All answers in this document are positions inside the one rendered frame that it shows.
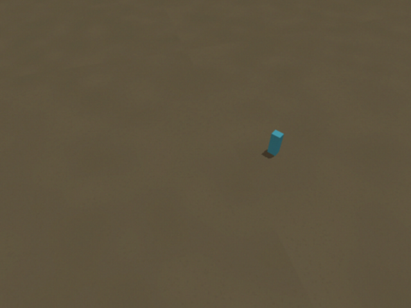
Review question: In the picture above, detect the carton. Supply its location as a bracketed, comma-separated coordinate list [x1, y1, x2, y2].
[267, 130, 284, 156]

